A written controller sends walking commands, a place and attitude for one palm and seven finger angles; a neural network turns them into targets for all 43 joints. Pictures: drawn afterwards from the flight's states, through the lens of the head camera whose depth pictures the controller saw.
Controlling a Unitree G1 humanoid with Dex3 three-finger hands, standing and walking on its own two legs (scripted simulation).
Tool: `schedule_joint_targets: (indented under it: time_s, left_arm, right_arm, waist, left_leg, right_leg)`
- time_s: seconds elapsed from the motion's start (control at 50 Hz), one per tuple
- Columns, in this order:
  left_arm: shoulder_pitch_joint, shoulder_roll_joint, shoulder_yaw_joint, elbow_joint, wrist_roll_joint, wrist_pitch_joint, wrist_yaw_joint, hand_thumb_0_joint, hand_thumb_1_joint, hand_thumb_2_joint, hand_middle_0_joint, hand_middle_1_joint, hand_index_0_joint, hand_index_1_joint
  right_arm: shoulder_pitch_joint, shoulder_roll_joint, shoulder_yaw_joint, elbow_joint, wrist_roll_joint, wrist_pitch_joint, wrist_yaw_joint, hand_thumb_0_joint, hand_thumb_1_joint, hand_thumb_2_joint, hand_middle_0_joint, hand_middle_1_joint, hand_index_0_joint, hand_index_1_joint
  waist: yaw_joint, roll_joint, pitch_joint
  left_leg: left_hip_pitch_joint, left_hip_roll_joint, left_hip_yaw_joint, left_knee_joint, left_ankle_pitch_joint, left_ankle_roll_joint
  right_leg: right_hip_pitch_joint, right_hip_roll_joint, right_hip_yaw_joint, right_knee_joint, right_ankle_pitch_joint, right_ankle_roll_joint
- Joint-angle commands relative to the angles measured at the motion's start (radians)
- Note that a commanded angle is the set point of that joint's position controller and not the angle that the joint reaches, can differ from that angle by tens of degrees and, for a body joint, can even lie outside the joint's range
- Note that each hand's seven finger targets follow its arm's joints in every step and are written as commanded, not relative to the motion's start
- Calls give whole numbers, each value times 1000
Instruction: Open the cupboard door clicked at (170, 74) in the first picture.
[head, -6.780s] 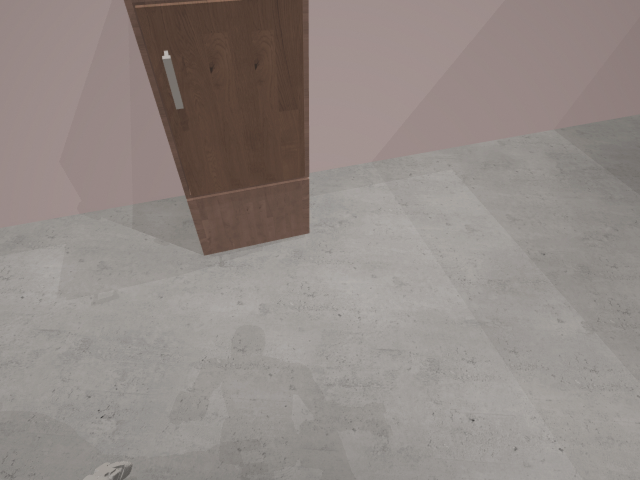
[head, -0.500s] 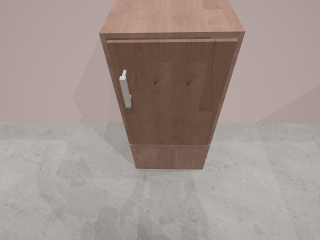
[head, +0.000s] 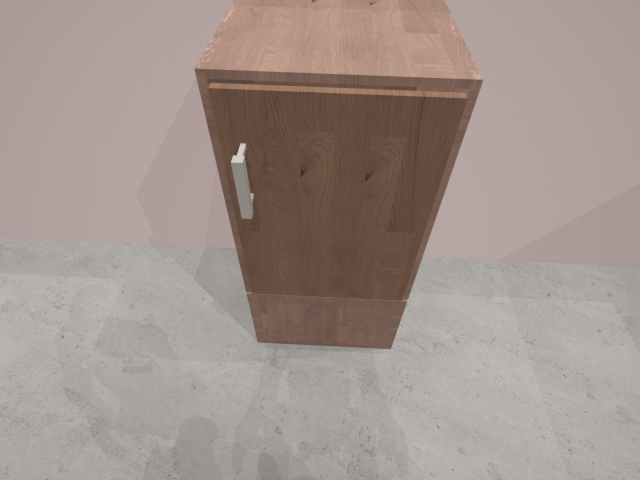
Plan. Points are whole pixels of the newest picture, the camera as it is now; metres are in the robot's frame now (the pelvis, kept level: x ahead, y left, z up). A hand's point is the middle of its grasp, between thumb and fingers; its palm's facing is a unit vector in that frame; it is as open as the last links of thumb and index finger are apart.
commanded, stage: shuffle to correct the standing spot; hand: left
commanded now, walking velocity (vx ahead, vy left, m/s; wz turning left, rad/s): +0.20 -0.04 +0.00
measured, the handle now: (245, 182) +0.61 +0.18 +0.00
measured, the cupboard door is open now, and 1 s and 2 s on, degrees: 0 0 0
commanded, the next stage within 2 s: come to a stop and stand still in 0.16 s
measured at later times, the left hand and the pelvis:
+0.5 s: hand out of the picture +0.10 +0.14 -0.17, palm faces +0.04 -0.97 -0.23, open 7.3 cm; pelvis +0.09 -0.03 +0.00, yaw +1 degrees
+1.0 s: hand out of the picture +0.14 +0.15 -0.17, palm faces +0.01 -0.96 -0.28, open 7.3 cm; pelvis +0.07 -0.04 -0.02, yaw +0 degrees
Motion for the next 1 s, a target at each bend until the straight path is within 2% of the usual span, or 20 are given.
schedule_joint_targets:
  time_s: [0.0, 0.06, 0.12, 0.18, 0.24, 0.28, 0.32, 0.42, 0.56, 0.6, 0.62, 0.64, 0.66, 0.72, 0.82, 0.84, 0.9, 0.92, 0.96, 0.98]
  left_arm:
    - [71, 154, 47, -27, 4, -15, 5, 0, 900, 900, -200, -300, -200, -300]
    - [54, 132, 51, -36, 3, -21, -1, 0, 900, 900, -200, -300, -200, -300]
    - [1, 64, 40, -73, 9, -34, -7, 0, 900, 900, -200, -300, -200, -300]
    - [-84, 57, 46, -107, 0, -49, -12, 0, 900, 900, -200, -300, -200, -300]
    - [121, 45, 61, -35, -2, -58, -27, 0, 900, 900, -200, -300, -200, -300]
    - [337, 198, 88, 33, 2, -65, 0, 0, 900, 900, -200, -300, -200, -300]
    - [206, 135, 58, 5, -1, -65, 17, 0, 900, 900, -200, -300, -200, -300]
    - [77, 115, 41, -39, 10, -53, 35, 0, 900, 900, -200, -300, -200, -300]
    - [101, 158, 69, -73, 6, -16, 42, 0, 900, 900, -200, -300, -200, -300]
    - [66, 154, 68, -91, 3, -10, 43, 0, 900, 900, -200, -300, -200, -300]
    - [58, 130, 63, -110, -8, -8, 42, 0, 900, 900, -200, -300, -200, -300]
    - [53, 83, 52, -127, -18, -7, 47, 0, 900, 900, -200, -300, -200, -300]
    - [45, 88, 54, -138, -8, -2, 54, 0, 900, 900, -200, -300, -200, -300]
    - [7, 82, 65, -131, -1, 24, 47, 0, 900, 900, -200, -300, -200, -300]
    - [46, 47, 55, -128, 3, 42, 28, 0, 900, 900, -200, -300, -200, -300]
    - [89, 105, 35, -104, -11, 0, 48, 0, 900, 900, -200, -300, -200, -300]
    - [14, 188, 59, -184, 7, -34, 39, 0, 900, 900, -200, -300, -200, -300]
    - [-7, 215, 53, -196, 9, -39, 37, 0, 900, 900, -200, -300, -200, -300]
    - [-59, 210, 43, -208, 17, -22, 30, 0, 900, 900, -200, -300, -200, -300]
    - [-73, 192, 43, -212, 11, -14, 31, 0, 900, 900, -200, -300, -200, -300]
  right_arm:
    - [47, -65, -20, -45, 0, -19, 5, 0, -900, -900, 200, 300, 200, 300]
    - [102, -77, -22, -32, -1, -34, 3, 0, -900, -900, 200, 300, 200, 300]
    - [222, -163, -48, 5, -5, -46, -11, 0, -900, -900, 200, 300, 200, 300]
    - [245, -152, -46, 13, -12, -58, -21, 0, -900, -900, 200, 300, 200, 300]
    - [63, -138, -41, -27, -2, -51, -19, 0, -900, -900, 200, 300, 200, 300]
    - [-33, -39, -20, -102, 18, -60, -13, 0, -900, -900, 200, 300, 200, 300]
    - [5, -23, -21, -68, 19, -42, -22, 0, -900, -900, 200, 300, 200, 300]
    - [12, 11, -17, -25, 24, -9, -9, 0, -900, -900, 200, 300, 200, 300]
    - [-62, -40, -40, -93, 14, 15, -15, 0, -900, -900, 200, 300, 200, 300]
    - [4, -64, -51, -87, 10, 11, -20, 0, -900, -900, 200, 300, 200, 300]
    - [49, -121, -60, -88, 5, 5, -21, 0, -900, -900, 200, 300, 200, 300]
    - [109, -175, -68, -85, 9, 1, -23, 0, -900, -900, 200, 300, 200, 300]
    - [77, -178, -62, -100, 18, 5, -26, 0, -900, -900, 200, 300, 200, 300]
    - [-91, -119, -44, -155, 6, 0, -33, 0, -900, -900, 200, 300, 200, 300]
    - [-111, -145, -55, -179, 0, 2, -21, 0, -900, -900, 200, 300, 200, 300]
    - [-158, -218, -85, -184, 10, -19, -14, 0, -900, -900, 200, 300, 200, 300]
    - [-73, -73, -57, -242, 3, 2, 19, 0, -900, -900, 200, 300, 200, 300]
    - [-56, -56, -54, -252, 5, 3, 21, 0, -900, -900, 200, 300, 200, 300]
    - [-28, -66, -62, -242, 9, 2, 25, 0, -900, -900, 200, 300, 200, 300]
    - [-19, -100, -66, -238, 10, 9, 21, 0, -900, -900, 200, 300, 200, 300]
  waist:
    - [4, -74, 111]
    - [-20, 26, 104]
    - [-60, 283, 77]
    - [-75, 225, 52]
    - [68, 90, -31]
    - [144, -362, -80]
    - [63, -117, -33]
    - [11, -152, 14]
    - [24, -136, -41]
    - [-21, -122, -79]
    - [-40, 9, -129]
    - [-59, 217, -186]
    - [-48, 184, -182]
    - [7, 144, -52]
    - [25, 138, -85]
    - [42, 71, -198]
    - [-3, -13, -155]
    - [-24, -45, -126]
    - [-55, 1, -93]
    - [-51, -124, -57]
  left_leg:
    - [-82, -21, 27, -11, -124, 51]
    - [-21, 19, -18, -57, -43, 71]
    - [150, 215, -303, -211, 109, 187]
    - [223, 286, -324, -175, 490, 262]
    - [-84, 143, -87, 35, 273, 133]
    - [-414, -51, 38, 468, -310, 53]
    - [-333, 8, -48, 525, -289, 33]
    - [-206, -22, 19, 292, -139, 12]
    - [-132, -75, 49, 76, 4, 13]
    - [65, -39, 39, -57, 340, 41]
    - [255, 99, -88, -53, 774, 115]
    - [352, 306, -299, -96, 1223, 268]
    - [276, 340, -263, -118, 1241, 338]
    - [45, 252, -187, -176, 835, 290]
    - [-6, 182, -143, -230, 457, 238]
    - [194, 207, -141, 40, 697, 172]
    - [-83, -20, 11, 133, 121, 59]
    - [-88, -56, 13, 145, -45, 41]
    - [47, -62, -5, 65, 61, 48]
    - [6, -13, -39, 80, 40, 62]
  right_leg:
    - [-107, -89, 147, -222, -283, -91]
    - [-144, -48, 72, -104, -181, -82]
    - [-325, 61, -82, 230, -165, -43]
    - [-416, 6, -15, 353, -272, -59]
    - [65, 29, -49, -47, 31, -47]
    - [313, -342, 440, -240, 483, -138]
    - [174, -359, 313, -189, 798, -244]
    - [87, -214, 83, -117, 1076, -172]
    - [165, -221, 116, -16, 1072, -165]
    - [66, -178, 69, 86, 968, -114]
    - [-86, -98, 16, 196, 699, -52]
    - [-217, 20, -20, 425, -85, -8]
    - [-206, 39, 82, 574, -319, -18]
    - [-208, 5, 114, 592, -209, -8]
    - [-133, 9, 38, 405, -128, 9]
    - [-198, -42, 123, 122, -126, -5]
    - [-31, -133, 291, -50, 356, -90]
    - [-83, -197, 330, -69, 378, -125]
    - [-202, -99, 203, -7, 194, -75]
    - [-238, -50, 173, -18, 37, -52]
